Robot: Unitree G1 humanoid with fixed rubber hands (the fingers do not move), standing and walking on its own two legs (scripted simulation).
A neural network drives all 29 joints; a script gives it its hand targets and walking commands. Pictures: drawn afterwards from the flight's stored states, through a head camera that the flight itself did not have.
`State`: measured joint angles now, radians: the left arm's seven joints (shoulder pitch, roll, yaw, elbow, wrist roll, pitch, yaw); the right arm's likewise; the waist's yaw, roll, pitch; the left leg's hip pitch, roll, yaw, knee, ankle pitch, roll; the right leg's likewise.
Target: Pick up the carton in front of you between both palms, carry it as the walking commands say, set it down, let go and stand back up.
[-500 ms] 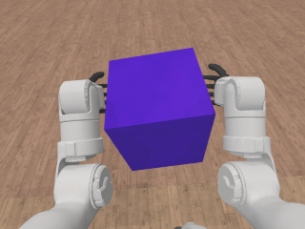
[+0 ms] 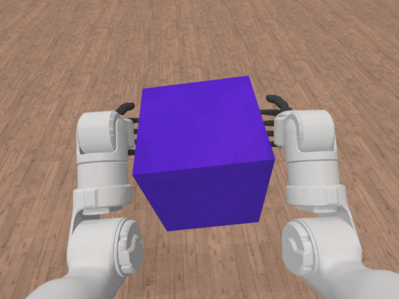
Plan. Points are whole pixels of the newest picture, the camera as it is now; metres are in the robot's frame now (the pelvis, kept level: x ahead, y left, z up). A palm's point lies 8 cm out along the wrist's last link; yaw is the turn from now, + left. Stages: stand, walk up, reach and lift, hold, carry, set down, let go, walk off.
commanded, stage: carry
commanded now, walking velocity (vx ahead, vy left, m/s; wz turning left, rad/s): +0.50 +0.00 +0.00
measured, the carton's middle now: (204, 159) +0.38 -0.01 +0.07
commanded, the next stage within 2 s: none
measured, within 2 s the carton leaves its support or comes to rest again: neither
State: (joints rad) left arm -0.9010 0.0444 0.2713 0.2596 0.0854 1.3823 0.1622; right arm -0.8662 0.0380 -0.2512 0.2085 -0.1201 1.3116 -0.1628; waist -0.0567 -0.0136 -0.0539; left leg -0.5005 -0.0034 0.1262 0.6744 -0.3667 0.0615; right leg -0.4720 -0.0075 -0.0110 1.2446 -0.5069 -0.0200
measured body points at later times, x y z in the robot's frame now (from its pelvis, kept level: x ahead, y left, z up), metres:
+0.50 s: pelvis +0.29 -0.04 +0.03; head +0.32 -0.04 +0.48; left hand +0.66 +0.15 +0.17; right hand +0.69 -0.15 +0.17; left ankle +0.26 +0.08 -0.62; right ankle +0.32 -0.11 -0.70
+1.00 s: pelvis +0.60 +0.02 +0.05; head +0.63 +0.03 +0.50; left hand +0.93 +0.16 +0.11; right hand +0.91 -0.14 +0.12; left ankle +0.58 +0.09 -0.70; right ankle +0.63 -0.13 -0.64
